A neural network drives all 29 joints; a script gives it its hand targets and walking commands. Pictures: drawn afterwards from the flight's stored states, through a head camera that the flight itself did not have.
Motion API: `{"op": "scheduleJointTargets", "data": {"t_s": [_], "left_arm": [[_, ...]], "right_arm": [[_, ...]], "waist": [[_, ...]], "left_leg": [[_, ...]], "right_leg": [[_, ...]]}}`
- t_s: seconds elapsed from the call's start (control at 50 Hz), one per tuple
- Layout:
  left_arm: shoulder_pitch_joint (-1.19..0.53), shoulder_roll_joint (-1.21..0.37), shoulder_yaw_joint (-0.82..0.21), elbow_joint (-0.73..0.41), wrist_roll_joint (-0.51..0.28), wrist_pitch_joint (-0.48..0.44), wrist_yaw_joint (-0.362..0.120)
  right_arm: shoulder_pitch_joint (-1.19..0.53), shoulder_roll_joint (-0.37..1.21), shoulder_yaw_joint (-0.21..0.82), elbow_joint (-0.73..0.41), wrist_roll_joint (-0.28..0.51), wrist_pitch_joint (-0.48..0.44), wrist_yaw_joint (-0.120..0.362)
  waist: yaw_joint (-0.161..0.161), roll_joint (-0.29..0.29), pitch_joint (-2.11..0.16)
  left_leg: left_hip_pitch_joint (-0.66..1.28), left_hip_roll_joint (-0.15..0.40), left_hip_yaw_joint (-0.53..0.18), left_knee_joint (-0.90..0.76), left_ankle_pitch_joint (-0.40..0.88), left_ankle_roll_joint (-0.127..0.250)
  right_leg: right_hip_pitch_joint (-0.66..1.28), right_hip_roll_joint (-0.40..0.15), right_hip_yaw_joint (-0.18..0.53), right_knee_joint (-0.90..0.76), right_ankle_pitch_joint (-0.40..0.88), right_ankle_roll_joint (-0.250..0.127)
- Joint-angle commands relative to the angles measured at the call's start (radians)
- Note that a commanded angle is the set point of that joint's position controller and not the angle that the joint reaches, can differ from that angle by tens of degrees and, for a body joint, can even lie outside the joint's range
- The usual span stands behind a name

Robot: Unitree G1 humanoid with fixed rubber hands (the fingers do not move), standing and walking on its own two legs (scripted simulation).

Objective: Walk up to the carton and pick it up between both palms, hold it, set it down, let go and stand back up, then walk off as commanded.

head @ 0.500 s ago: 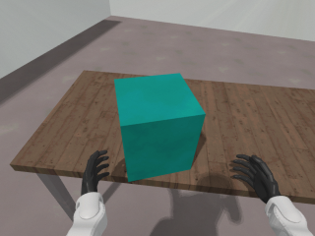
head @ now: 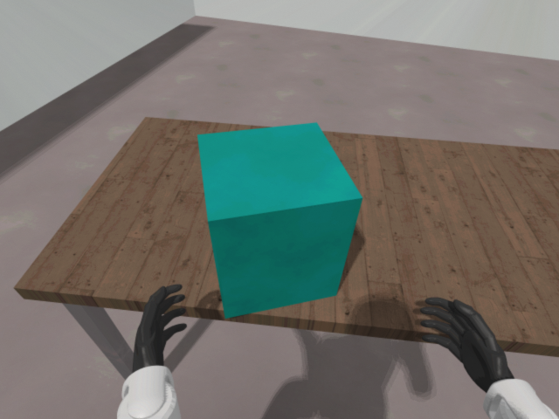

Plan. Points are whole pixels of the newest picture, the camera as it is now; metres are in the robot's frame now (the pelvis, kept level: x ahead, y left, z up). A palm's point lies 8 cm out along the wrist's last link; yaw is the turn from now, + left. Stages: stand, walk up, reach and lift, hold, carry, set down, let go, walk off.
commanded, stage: set down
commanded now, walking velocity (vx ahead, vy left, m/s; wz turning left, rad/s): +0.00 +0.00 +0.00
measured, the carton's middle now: (271, 220) +0.43 +0.05 +0.05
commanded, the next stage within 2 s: let go in 1.94 s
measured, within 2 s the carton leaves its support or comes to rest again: neither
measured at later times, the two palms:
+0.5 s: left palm (144, 351) +0.21 +0.20 +0.01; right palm (470, 381) +0.20 -0.23 +0.01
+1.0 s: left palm (134, 374) +0.19 +0.22 -0.03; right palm (444, 393) +0.20 -0.21 -0.03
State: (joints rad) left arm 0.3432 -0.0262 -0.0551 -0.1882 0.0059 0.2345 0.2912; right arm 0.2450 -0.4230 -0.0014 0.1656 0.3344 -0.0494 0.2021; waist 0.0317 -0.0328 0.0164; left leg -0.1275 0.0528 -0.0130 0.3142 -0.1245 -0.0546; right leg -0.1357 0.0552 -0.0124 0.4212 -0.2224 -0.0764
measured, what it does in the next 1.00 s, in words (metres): stands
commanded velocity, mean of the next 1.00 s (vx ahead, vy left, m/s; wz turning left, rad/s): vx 0.00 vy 0.00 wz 0.00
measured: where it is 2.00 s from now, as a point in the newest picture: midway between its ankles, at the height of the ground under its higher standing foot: outside the picture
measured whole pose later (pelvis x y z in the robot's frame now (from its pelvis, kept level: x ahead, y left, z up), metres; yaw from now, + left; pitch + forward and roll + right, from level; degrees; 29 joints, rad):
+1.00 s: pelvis +0.03 +0.02 +0.00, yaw +0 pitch -3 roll +1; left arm 0.34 0.11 -0.03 0.16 0.00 0.10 0.15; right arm 0.31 -0.28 0.02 0.36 0.18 -0.11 0.14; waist 0.02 -0.04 0.02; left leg -0.11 0.04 -0.01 0.33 -0.17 -0.05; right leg -0.10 0.04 -0.01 0.38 -0.24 -0.05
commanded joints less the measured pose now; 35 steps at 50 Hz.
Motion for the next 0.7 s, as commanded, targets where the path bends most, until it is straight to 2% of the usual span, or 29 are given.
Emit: {"op": "scheduleJointTargets", "data": {"t_s": [0.0, 0.02, 0.04, 0.06, 0.12, 0.14, 0.16, 0.18, 0.2, 0.22, 0.24, 0.26, 0.28, 0.3, 0.32, 0.34, 0.38, 0.4, 0.42, 0.44, 0.46, 0.48, 0.5, 0.52, 0.56, 0.58, 0.6, 0.62, 0.68], "left_arm": [[-0.129, 0.000, -0.011, -0.142, 0.013, -0.037, -0.022], [-0.119, 0.013, -0.014, -0.158, 0.034, -0.038, -0.027], [-0.106, 0.028, -0.008, -0.147, 0.020, -0.042, -0.028], [-0.119, 0.024, -0.012, -0.181, 0.020, -0.053, -0.026], [-0.047, 0.014, -0.007, -0.141, 0.022, -0.062, -0.033], [-0.038, 0.037, 0.004, -0.100, 0.020, -0.059, -0.045], [-0.009, 0.028, 0.022, -0.113, 0.034, -0.071, -0.043], [0.004, 0.017, 0.008, -0.117, 0.029, -0.074, -0.045], [-0.034, 0.055, 0.043, -0.035, 0.041, -0.077, -0.064], [-0.026, 0.045, 0.009, -0.081, 0.035, -0.090, -0.057], [-0.039, 0.035, -0.013, -0.089, 0.019, -0.093, -0.058], [-0.032, 0.036, -0.006, -0.007, 0.034, -0.087, -0.067], [-0.041, 0.043, -0.010, -0.127, 0.043, -0.104, -0.047], [-0.021, 0.029, 0.001, -0.175, 0.036, -0.118, -0.030], [-0.039, 0.017, -0.023, -0.128, 0.027, -0.114, -0.035], [-0.049, 0.042, -0.013, -0.089, 0.035, -0.113, -0.037], [-0.049, 0.051, -0.010, -0.081, 0.019, -0.112, -0.035], [-0.001, 0.040, -0.003, -0.007, 0.038, -0.102, -0.056], [0.008, 0.049, -0.005, -0.038, 0.029, -0.118, -0.054], [0.010, 0.043, -0.002, -0.097, 0.028, -0.128, -0.043], [0.006, 0.041, -0.017, -0.033, 0.028, -0.125, -0.050], [0.043, 0.033, -0.010, 0.019, 0.029, -0.118, -0.064], [0.040, 0.049, 0.000, 0.012, 0.032, -0.117, -0.070], [0.026, 0.061, -0.007, 0.002, 0.025, -0.123, -0.072], [-0.006, 0.073, -0.001, 0.009, 0.004, -0.137, -0.077], [0.019, 0.068, 0.005, -0.021, 0.005, -0.148, -0.078], [0.039, 0.052, 0.006, 0.042, 0.019, -0.144, -0.086], [-0.004, 0.071, 0.003, 0.016, 0.012, -0.150, -0.085], [-0.002, 0.094, 0.042, 0.062, 0.032, -0.157, -0.092]], "right_arm": [[-0.092, -0.160, -0.082, -0.167, -0.001, -0.030, -0.010], [-0.069, -0.152, -0.073, -0.124, 0.004, -0.025, -0.015], [-0.070, -0.165, -0.092, -0.144, -0.012, -0.035, -0.015], [-0.050, -0.144, -0.080, -0.167, -0.004, -0.044, -0.013], [-0.036, -0.170, -0.088, -0.138, -0.010, -0.058, -0.013], [-0.015, -0.159, -0.083, -0.115, -0.041, -0.056, -0.025], [0.013, -0.167, -0.064, -0.115, -0.012, -0.066, -0.023], [0.007, -0.162, -0.069, -0.136, -0.019, -0.074, -0.027], [-0.005, -0.136, -0.050, -0.113, -0.032, -0.068, -0.033], [-0.026, -0.153, -0.071, -0.109, -0.038, -0.079, -0.025], [-0.042, -0.164, -0.079, -0.132, -0.032, -0.085, -0.023], [-0.003, -0.153, -0.076, -0.040, -0.049, -0.074, -0.023], [-0.033, -0.177, -0.091, -0.129, -0.028, -0.094, -0.014], [-0.016, -0.194, -0.087, -0.131, -0.005, -0.110, -0.001], [-0.024, -0.180, -0.102, -0.101, -0.013, -0.105, 0.004], [-0.034, -0.186, -0.112, -0.059, -0.032, -0.099, 0.001], [-0.056, -0.202, -0.119, -0.064, -0.031, -0.100, 0.005], [0.006, -0.174, -0.098, -0.008, -0.035, -0.092, 0.002], [0.012, -0.196, -0.097, -0.010, -0.039, -0.105, 0.007], [-0.010, -0.193, -0.079, -0.048, -0.013, -0.118, 0.019], [-0.019, -0.202, -0.088, 0.004, -0.022, -0.106, 0.018], [0.008, -0.203, -0.095, 0.006, -0.048, -0.110, 0.015], [0.016, -0.201, -0.096, 0.012, -0.052, -0.112, 0.014], [0.011, -0.185, -0.087, 0.014, -0.047, -0.119, 0.012], [-0.015, -0.184, -0.096, 0.003, -0.065, -0.120, 0.005], [0.021, -0.166, -0.074, -0.001, -0.043, -0.131, 0.013], [0.018, -0.186, -0.084, 0.045, -0.051, -0.121, 0.011], [-0.010, -0.189, -0.091, 0.037, -0.061, -0.126, 0.005], [0.018, -0.127, -0.055, 0.038, -0.062, -0.120, -0.003]], "waist": [[-0.011, -0.116, -0.029], [-0.022, -0.074, -0.033], [-0.022, -0.084, -0.027], [-0.020, -0.057, -0.078], [-0.028, -0.083, -0.072], [-0.039, -0.107, -0.041], [-0.016, -0.076, -0.046], [-0.016, -0.084, -0.039], [-0.010, -0.131, -0.029], [-0.009, -0.101, -0.046], [-0.014, -0.096, -0.035], [-0.024, -0.065, -0.005], [-0.011, -0.054, -0.049], [0.016, -0.010, -0.076], [-0.004, -0.003, -0.059], [-0.014, -0.028, -0.036], [-0.004, -0.027, -0.022], [-0.012, -0.040, -0.023], [-0.012, -0.024, -0.054], [0.007, -0.008, -0.096], [-0.006, -0.010, -0.085], [0.001, -0.052, -0.076], [-0.017, -0.041, -0.084], [-0.010, -0.015, -0.098], [-0.012, -0.056, -0.078], [0.009, -0.034, -0.106], [-0.005, -0.055, -0.080], [-0.013, -0.049, -0.090], [0.006, -0.034, -0.037]], "left_leg": [[0.050, -0.047, 0.010, -0.018, 0.000, 0.071], [0.064, -0.055, 0.020, -0.020, 0.016, 0.065], [0.076, -0.053, 0.017, -0.022, 0.031, 0.061], [0.090, -0.054, 0.023, -0.014, 0.066, 0.063], [0.115, -0.055, 0.029, -0.004, 0.138, 0.057], [0.093, -0.058, 0.030, -0.001, 0.134, 0.060], [0.114, -0.061, 0.024, -0.008, 0.154, 0.053], [0.117, -0.066, 0.026, -0.009, 0.190, 0.051], [0.077, -0.067, 0.032, -0.007, 0.129, 0.072], [0.115, -0.059, 0.028, -0.013, 0.143, 0.058], [0.128, -0.056, 0.025, -0.014, 0.157, 0.059], [0.160, -0.062, 0.034, -0.014, 0.137, 0.052], [0.174, -0.045, 0.017, -0.014, 0.169, 0.053], [0.193, -0.044, 0.019, -0.012, 0.228, 0.040], [0.182, -0.044, 0.024, -0.007, 0.177, 0.042], [0.177, -0.038, 0.013, -0.013, 0.147, 0.053], [0.172, -0.036, 0.020, -0.028, 0.158, 0.049], [0.195, -0.042, 0.025, -0.009, 0.188, 0.055], [0.219, -0.041, 0.031, -0.012, 0.225, 0.049], [0.192, -0.042, 0.025, -0.001, 0.241, 0.045], [0.238, -0.036, 0.016, -0.009, 0.224, 0.043], [0.231, -0.032, 0.016, 0.001, 0.270, 0.048], [0.226, -0.038, 0.021, 0.005, 0.264, 0.048], [0.234, -0.042, 0.027, 0.001, 0.244, 0.036], [0.195, -0.046, 0.028, -0.010, 0.206, 0.055], [0.208, -0.048, 0.029, 0.005, 0.269, 0.046], [0.211, -0.047, 0.022, -0.003, 0.276, 0.044], [0.207, -0.044, 0.022, -0.001, 0.262, 0.044], [0.139, -0.060, 0.032, -0.015, 0.163, 0.053]], "right_leg": [[-0.102, -0.141, 0.192, -0.226, -0.101, 0.065], [-0.082, -0.126, 0.172, -0.217, -0.061, 0.054], [-0.090, -0.117, 0.149, -0.216, -0.028, 0.062], [-0.081, -0.106, 0.128, -0.195, 0.036, 0.057], [-0.056, -0.093, 0.106, -0.190, 0.154, 0.060], [-0.051, -0.100, 0.120, -0.193, 0.181, 0.074], [-0.040, -0.104, 0.119, -0.180, 0.250, 0.079], [-0.033, -0.094, 0.106, -0.179, 0.309, 0.079], [-0.015, -0.101, 0.130, -0.188, 0.254, 0.080], [-0.068, -0.080, 0.086, -0.181, 0.227, 0.070], [-0.080, -0.075, 0.084, -0.186, 0.232, 0.057], [-0.093, -0.073, 0.076, -0.195, 0.189, 0.045], [-0.104, -0.059, 0.050, -0.181, 0.215, 0.038], [-0.112, -0.043, 0.029, -0.167, 0.245, 0.030], [-0.131, -0.052, 0.049, -0.189, 0.164, 0.024], [-0.141, -0.045, 0.041, -0.188, 0.143, 0.012], [-0.139, -0.036, 0.022, -0.180, 0.162, 0.009], [-0.128, -0.045, 0.036, -0.185, 0.227, 0.021], [-0.148, -0.029, 0.012, -0.180, 0.248, 0.013], [-0.111, -0.042, 0.027, -0.173, 0.281, 0.019], [-0.146, -0.014, 0.007, -0.176, 0.239, 0.004], [-0.129, -0.012, 0.008, -0.177, 0.284, 0.001], [-0.110, -0.023, 0.015, -0.180, 0.306, 0.007], [-0.121, -0.015, -0.006, -0.181, 0.267, 0.010], [-0.111, -0.033, 0.010, -0.178, 0.263, 0.024], [-0.094, -0.021, 0.004, -0.162, 0.345, 0.028], [-0.099, -0.020, 0.009, -0.178, 0.320, 0.021], [-0.096, -0.018, 0.003, -0.177, 0.308, 0.020], [-0.070, -0.051, 0.053, -0.176, 0.248, 0.033]]}}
